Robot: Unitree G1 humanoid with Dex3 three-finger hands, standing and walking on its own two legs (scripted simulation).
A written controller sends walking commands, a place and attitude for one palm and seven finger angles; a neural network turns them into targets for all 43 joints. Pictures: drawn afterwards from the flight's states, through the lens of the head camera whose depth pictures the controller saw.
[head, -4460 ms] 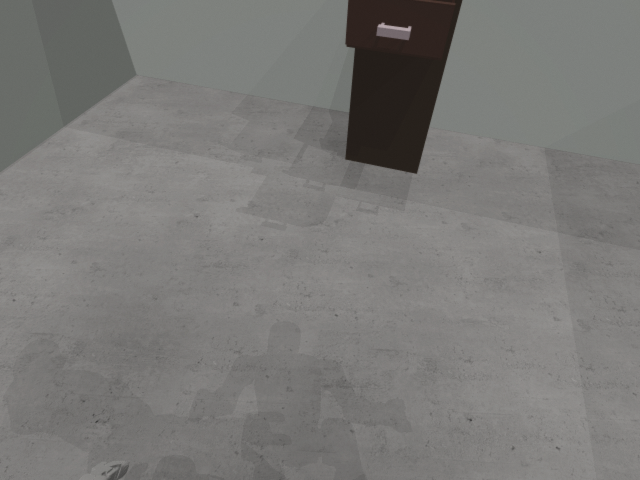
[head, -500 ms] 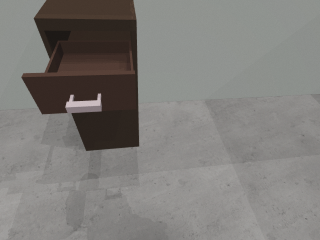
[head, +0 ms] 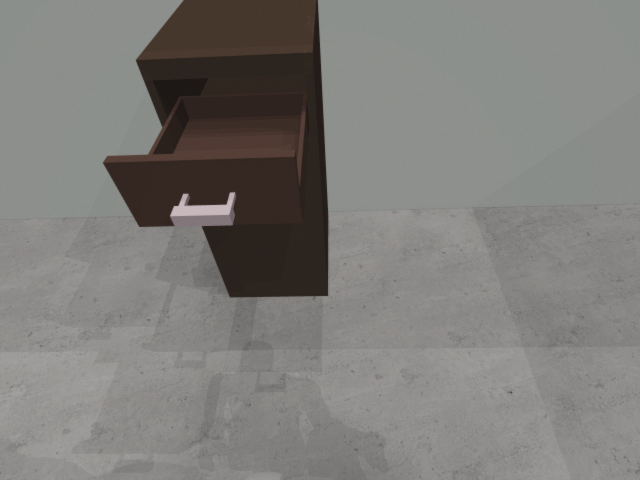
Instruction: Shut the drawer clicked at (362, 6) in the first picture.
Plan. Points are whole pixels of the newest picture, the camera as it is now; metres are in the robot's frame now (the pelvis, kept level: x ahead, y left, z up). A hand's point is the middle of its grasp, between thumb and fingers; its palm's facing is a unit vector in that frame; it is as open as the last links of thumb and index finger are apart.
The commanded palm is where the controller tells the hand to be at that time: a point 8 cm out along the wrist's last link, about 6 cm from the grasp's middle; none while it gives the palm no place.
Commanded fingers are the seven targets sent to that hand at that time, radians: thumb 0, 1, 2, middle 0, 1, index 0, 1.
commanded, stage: take the last steps up to it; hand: left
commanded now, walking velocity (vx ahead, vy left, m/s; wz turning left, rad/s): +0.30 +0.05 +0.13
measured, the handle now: (206, 206) +0.55 +0.25 +0.01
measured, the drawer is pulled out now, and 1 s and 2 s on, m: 0.30 0.30 0.30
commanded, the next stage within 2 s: come to a stop and stand still in 1.02 s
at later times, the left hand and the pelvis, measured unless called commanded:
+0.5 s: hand out of the picture +0.04 +0.22 -0.17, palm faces +0.10 -0.98 -0.18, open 7.4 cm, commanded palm none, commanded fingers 0.00 0.90 0.90 -0.20 -0.30 -0.20 -0.30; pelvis +0.05 +0.04 +0.00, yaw +3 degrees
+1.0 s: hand (211, 450) +0.20 +0.20 -0.17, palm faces +0.12 -0.98 -0.18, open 7.3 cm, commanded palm none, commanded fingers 0.00 0.90 0.90 -0.20 -0.30 -0.20 -0.30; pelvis +0.19 +0.02 +0.00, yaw +3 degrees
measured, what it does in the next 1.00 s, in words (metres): walks ahead: left foot, then right foot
